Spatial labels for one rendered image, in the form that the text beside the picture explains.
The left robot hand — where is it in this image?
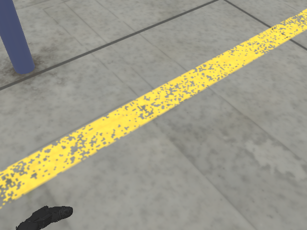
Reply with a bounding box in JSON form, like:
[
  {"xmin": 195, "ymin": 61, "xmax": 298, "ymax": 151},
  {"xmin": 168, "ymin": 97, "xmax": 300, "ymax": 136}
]
[{"xmin": 15, "ymin": 205, "xmax": 73, "ymax": 230}]

